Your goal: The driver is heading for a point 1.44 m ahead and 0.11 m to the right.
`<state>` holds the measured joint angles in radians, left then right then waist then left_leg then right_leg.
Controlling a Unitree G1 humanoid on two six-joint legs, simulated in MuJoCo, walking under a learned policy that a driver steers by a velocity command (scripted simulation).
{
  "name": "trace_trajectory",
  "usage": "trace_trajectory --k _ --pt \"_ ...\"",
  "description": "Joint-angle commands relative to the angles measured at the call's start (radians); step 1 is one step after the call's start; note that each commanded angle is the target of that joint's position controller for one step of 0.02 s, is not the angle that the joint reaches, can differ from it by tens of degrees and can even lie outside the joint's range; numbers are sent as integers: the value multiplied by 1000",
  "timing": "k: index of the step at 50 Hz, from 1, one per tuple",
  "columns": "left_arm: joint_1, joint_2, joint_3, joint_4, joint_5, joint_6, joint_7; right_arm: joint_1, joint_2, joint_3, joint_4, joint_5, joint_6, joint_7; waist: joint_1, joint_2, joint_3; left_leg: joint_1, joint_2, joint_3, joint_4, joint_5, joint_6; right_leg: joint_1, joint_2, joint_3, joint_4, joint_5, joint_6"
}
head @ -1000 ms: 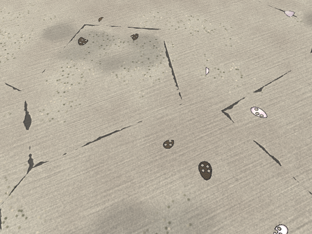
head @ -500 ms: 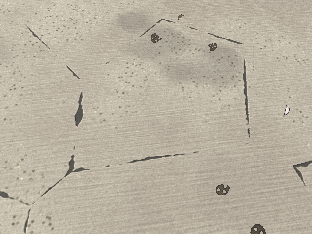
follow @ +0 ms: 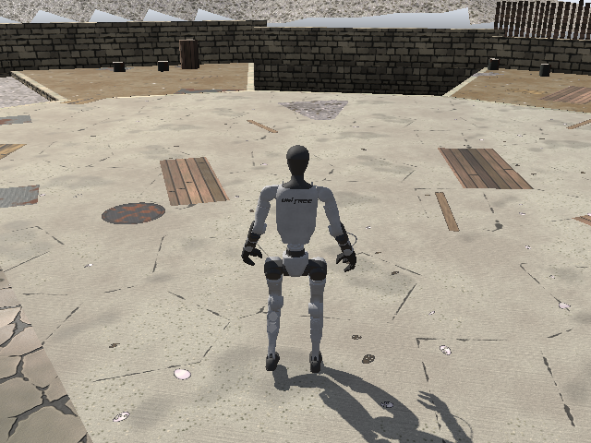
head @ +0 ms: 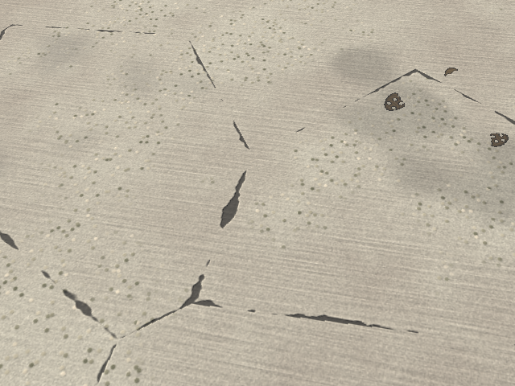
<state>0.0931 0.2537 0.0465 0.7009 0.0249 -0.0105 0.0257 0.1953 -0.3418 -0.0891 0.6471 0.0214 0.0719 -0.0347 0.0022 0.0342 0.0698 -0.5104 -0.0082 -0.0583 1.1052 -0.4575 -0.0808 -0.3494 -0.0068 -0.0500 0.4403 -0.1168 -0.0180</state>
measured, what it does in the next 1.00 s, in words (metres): walks ahead: left foot, then right foot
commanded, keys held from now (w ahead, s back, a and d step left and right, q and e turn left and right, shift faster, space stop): q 0.22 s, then no key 0.16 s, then w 0.42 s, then no key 0.20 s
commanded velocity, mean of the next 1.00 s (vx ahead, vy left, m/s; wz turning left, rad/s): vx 0.18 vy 0.00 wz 0.27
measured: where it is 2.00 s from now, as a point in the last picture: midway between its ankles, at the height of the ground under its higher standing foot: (211, 374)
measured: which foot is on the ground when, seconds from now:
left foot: up 0.00-0.20, down 0.22-0.70, up 0.72-1.00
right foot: down 0.00-0.22, up 0.24-0.66, down 0.68-1.00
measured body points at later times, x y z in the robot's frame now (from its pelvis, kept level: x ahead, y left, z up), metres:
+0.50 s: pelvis +0.02 +0.05 +0.01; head +0.04 +0.08 +0.46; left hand +0.09 +0.36 -0.11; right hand +0.22 -0.18 -0.07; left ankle +0.00 +0.14 -0.74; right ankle +0.06 -0.10 -0.69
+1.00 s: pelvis +0.17 +0.05 +0.01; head +0.21 +0.05 +0.45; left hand +0.12 +0.33 -0.12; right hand +0.42 -0.14 -0.09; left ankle +0.29 +0.22 -0.70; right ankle +0.10 -0.08 -0.74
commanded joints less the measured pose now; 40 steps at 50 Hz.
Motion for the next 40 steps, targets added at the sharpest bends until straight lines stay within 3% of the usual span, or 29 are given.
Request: trace_trajectory --k 1,7,9,10,11,12,13,14,15,16,17,19,21,23,25,29,31,33,34,35,36,37,38,40 --pt "-16 170 49 -52 -4 -1 10 25 -48 -11 -78 -6 -10 5 7 -181 -177 8 49 23 -106 40 -2 193 -263 174 -154 195 -224" --pt "-23 216 66 -32 -25 14 -5 12 -66 -15 -95 -5 -8 34 8 -196 -181 152 49 88 -360 103 49 191 -302 105 -135 140 -201" --pt "-36 218 68 -21 -43 19 -5 63 -64 -22 -76 -8 -8 42 -30 -183 -179 257 23 123 -539 211 92 162 -289 63 -70 91 -149" --pt "-1 195 64 -2 -48 21 -6 95 -81 -31 -63 -12 -8 39 -36 -151 -174 342 9 103 -621 269 126 104 -261 24 -2 15 -92" --pt "36 143 53 9 -33 23 -12 120 -152 -52 -66 -14 -10 27 -24 40 -145 441 140 -111 -744 437 194 -52 -172 -75 203 -160 6" --pt "6 114 39 -47 5 18 -14 87 -254 -65 -103 -24 -13 15 -3 301 -110 481 377 -448 -777 629 374 -329 -12 -101 444 -518 96" --pt "-83 159 55 -60 -5 12 -4 105 -212 -55 -105 -59 -36 20 -81 193 -154 402 392 -450 -800 583 437 -325 -10 58 630 -541 86" --pt "-68 173 62 -49 -27 15 -3 61 -175 -39 -97 -61 -54 21 -44 143 -140 377 338 -348 -796 537 387 -318 -31 87 681 -456 69" --pt "-27 169 67 -20 -29 20 2 -2 -142 -31 -98 -43 -64 19 -12 103 -132 371 277 -273 -783 499 325 -309 -42 94 675 -375 65" --pt "-7 172 69 0 -19 25 7 -36 -105 -17 -99 -28 -68 16 -2 101 -136 375 252 -233 -773 529 295 -299 -45 91 674 -321 73" --pt "9 168 69 9 -15 27 6 -49 -87 -5 -97 -26 -69 12 9 109 -144 353 233 -200 -767 603 291 -254 -38 84 696 -278 83" --pt "26 150 64 15 -25 25 0 -47 -63 8 -91 -34 -70 8 15 98 -163 362 211 -163 -760 661 296 -204 -32 80 668 -229 97" --pt "6 129 50 11 -31 19 -11 6 -67 5 -67 -24 -70 6 -17 103 -163 418 194 -179 -807 347 289 -211 -41 66 508 -177 94" --pt "-47 133 43 -4 -37 9 -25 49 -96 -2 -42 -20 -72 7 -56 138 -107 429 216 -259 -876 58 299 -222 -37 60 387 -184 81" --pt "-64 145 42 -10 -43 -8 -35 60 -114 -6 -27 -23 -78 11 -68 134 -63 425 237 -300 -901 -1 307 -207 -37 60 291 -210 61" --pt "-53 137 35 2 -47 -47 -50 74 -130 -10 -1 -10 -95 24 -72 96 -33 391 243 -317 -903 -19 317 -126 -28 39 163 -232 16" --pt "-20 129 31 16 -51 -62 -56 62 -126 -7 7 -4 -96 31 -45 79 -36 346 230 -306 -886 -11 309 -35 -16 22 81 -181 -10" --pt "77 126 33 59 -45 -73 -56 39 -101 2 9 -1 -94 35 13 53 -67 253 185 -266 -829 2 278 161 6 3 -13 -93 -32" --pt "154 140 38 82 -46 -76 -50 23 -62 15 6 -8 -98 37 49 40 -96 175 152 -231 -761 17 247 288 -30 46 -17 -97 -47" --pt "265 187 47 105 -40 -78 -41 -19 7 36 -13 -20 -106 41 90 -72 -125 50 71 -128 -542 26 188 417 -166 219 -77 -167 -94" --pt "306 294 74 116 -36 -74 -43 -17 16 36 -59 -13 -125 37 75 -298 -115 -174 -42 42 -303 -33 126 502 -331 538 -189 -379 -216" --pt "321 249 65 111 -34 -79 -45 -53 -77 12 -61 -2 -138 32 113 -242 -52 -315 -6 5 -104 -143 106 495 -395 665 -244 -483 -284" --pt "291 202 49 102 -35 -84 -41 -35 -95 2 -54 10 -148 37 88 -189 -17 -375 33 -33 -21 -62 114 494 -366 617 -243 -510 -264" --pt "239 178 38 86 -33 -85 -39 -35 -71 4 -42 0 -156 45 61 -147 6 -411 79 -16 -10 88 114 470 -309 493 -264 -375 -223"
Next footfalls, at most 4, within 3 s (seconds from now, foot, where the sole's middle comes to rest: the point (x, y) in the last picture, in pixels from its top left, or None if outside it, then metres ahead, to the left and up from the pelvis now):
0.22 left None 0.04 0.14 -0.77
0.68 right None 0.14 -0.07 -0.77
1.08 left None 0.35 0.22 -0.77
1.46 right None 0.35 0.00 -0.77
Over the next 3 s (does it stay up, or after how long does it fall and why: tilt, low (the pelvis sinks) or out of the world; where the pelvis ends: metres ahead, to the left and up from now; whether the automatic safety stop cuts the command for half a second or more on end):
stays up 1.04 0.17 -0.01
